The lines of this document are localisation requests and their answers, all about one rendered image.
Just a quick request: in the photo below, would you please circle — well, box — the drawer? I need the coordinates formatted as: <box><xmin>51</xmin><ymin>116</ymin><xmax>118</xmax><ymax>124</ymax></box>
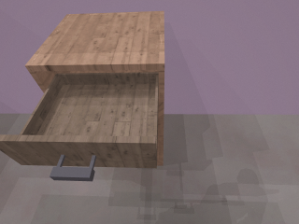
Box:
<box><xmin>0</xmin><ymin>72</ymin><xmax>159</xmax><ymax>169</ymax></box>

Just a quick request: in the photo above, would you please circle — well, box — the cabinet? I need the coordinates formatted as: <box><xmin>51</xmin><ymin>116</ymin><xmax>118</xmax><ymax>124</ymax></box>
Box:
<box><xmin>25</xmin><ymin>11</ymin><xmax>165</xmax><ymax>166</ymax></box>

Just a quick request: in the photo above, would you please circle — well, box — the handle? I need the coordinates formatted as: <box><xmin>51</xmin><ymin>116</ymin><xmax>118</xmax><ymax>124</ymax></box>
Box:
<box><xmin>50</xmin><ymin>154</ymin><xmax>96</xmax><ymax>182</ymax></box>

